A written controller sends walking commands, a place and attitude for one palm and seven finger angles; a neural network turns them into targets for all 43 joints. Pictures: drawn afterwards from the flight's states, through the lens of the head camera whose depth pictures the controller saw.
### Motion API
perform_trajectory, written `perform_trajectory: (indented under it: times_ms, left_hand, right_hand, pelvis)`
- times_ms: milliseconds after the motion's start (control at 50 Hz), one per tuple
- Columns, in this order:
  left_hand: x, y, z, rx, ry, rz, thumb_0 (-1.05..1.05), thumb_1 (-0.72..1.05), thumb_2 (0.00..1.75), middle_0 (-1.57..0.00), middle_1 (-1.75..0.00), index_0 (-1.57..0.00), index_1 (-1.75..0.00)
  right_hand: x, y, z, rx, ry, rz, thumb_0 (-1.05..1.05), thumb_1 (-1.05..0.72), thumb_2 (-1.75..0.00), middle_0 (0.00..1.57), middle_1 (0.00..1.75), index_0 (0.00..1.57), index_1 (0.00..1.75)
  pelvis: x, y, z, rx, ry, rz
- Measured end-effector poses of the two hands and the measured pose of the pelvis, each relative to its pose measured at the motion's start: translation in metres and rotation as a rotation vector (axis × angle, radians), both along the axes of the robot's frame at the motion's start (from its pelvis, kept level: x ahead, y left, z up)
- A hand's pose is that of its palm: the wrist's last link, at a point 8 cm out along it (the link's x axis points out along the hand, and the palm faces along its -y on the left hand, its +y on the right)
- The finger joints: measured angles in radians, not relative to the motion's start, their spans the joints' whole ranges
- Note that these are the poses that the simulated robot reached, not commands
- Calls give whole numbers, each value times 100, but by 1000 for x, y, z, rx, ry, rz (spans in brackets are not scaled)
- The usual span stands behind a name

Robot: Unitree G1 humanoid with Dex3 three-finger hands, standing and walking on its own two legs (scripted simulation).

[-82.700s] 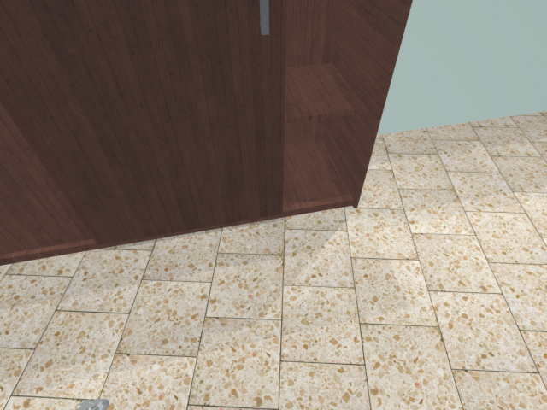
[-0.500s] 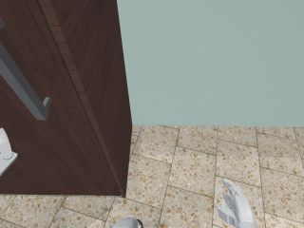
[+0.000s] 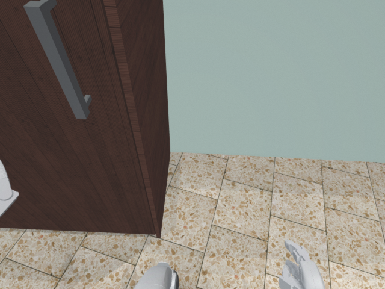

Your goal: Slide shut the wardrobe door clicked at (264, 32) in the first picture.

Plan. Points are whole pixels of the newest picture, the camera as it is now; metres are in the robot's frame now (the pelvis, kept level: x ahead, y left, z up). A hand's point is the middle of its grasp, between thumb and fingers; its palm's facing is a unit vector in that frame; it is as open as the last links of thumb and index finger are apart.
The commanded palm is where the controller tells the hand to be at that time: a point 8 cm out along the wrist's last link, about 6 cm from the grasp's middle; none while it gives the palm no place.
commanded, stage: step back with the hand held close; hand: left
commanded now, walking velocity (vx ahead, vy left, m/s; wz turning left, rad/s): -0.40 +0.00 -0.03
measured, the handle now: (68, 64) +0.42 +0.26 +0.24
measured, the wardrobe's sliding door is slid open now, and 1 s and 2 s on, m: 0.00 0.00 0.00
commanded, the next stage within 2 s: stop stepping back and stand still in 0.20 s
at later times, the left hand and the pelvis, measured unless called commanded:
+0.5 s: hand out of the picture +0.05 +0.27 +0.19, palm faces +0.40 -0.78 -0.47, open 7.4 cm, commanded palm +0.00 +0.31 +0.20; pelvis -0.15 +0.02 +0.01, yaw -2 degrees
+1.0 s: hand out of the picture +0.01 +0.27 +0.19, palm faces +0.45 -0.76 -0.46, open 7.4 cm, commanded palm -0.05 +0.31 +0.20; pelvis -0.19 +0.02 +0.02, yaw -1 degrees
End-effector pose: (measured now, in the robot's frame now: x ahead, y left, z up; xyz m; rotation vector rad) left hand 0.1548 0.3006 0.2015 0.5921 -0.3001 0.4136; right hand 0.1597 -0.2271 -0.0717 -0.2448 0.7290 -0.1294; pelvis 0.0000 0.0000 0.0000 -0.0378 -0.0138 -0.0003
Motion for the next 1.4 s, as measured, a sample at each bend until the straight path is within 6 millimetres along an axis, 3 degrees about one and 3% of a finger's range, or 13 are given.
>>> perform_trajectory:
  times_ms: [120,200,360,480,540,700,800,940,1140,1180,1260,1340,1400]
  left_hand:
    - [-20,18,-8,-60,-18,18,1,89,90,-22,-30,-22,-30]
    - [-35,34,-11,-63,-25,5,1,89,90,-22,-30,-22,-30]
    - [-94,19,6,-76,-12,-60,1,89,90,-21,-30,-21,-30]
    - [-138,9,9,-21,40,-44,1,89,90,-22,-30,-22,-30]
    - [-156,10,12,-49,40,-29,1,89,90,-22,-30,-22,-30]
    - [-172,34,-9,-111,0,35,1,89,90,-22,-30,-22,-30]
    - [-179,24,-10,-80,66,24,1,89,90,-21,-30,-21,-30]
    - [-191,2,7,-32,32,-6,1,89,90,-22,-30,-22,-30]
    - [-181,27,-7,-84,50,40,1,89,90,-22,-30,-22,-30]
    - [-169,35,-36,-88,153,21,1,89,90,-21,-30,-21,-30]
    - [-160,43,-163,-292,651,70,0,90,90,-20,-30,-20,-30]
    - [-209,12,-274,-482,1145,94,0,91,90,-20,-30,-20,-30]
    - [-263,-22,-320,-606,1412,89,1,91,90,-20,-30,-20,-29]
  right_hand:
    - [-15,14,8,-48,21,16,1,-90,-89,20,30,20,30]
    - [-28,27,14,-41,-26,7,1,-90,-89,20,30,20,30]
    - [-85,46,27,33,-89,30,1,-90,-89,20,30,20,30]
    - [-145,32,10,57,-43,15,1,-90,-89,20,30,20,30]
    - [-181,18,6,41,23,-32,1,-90,-89,20,30,20,30]
    - [-242,-12,0,-65,91,-147,1,-90,-90,20,30,20,30]
    - [-250,-6,3,-29,50,-153,1,-90,-90,20,30,20,30]
    - [-240,2,-9,40,71,-87,1,-90,-90,20,30,20,30]
    - [-199,12,2,6,19,-49,1,-90,-90,20,30,20,30]
    - [-189,14,-2,11,21,-5,1,-90,-90,20,30,20,30]
    - [-179,18,-20,16,87,34,1,-90,-90,20,30,20,30]
    - [-192,26,-22,23,169,5,1,-90,-89,20,30,20,30]
    - [-217,32,-22,11,268,-22,0,-91,-89,20,30,20,30]
  pelvis:
    - [-20,18,3,24,15,6]
    - [-49,27,1,20,2,3]
    - [-104,27,13,-28,23,-39]
    - [-150,18,9,21,23,-39]
    - [-159,20,15,37,10,-46]
    - [-178,31,9,42,2,-8]
    - [-189,25,13,42,1,-18]
    - [-195,15,13,50,4,-20]
    - [-181,30,12,32,-13,-5]
    - [-180,36,8,35,1,3]
    - [-180,47,2,42,19,5]
    - [-179,52,6,46,6,-5]
    - [-178,54,11,43,-1,-11]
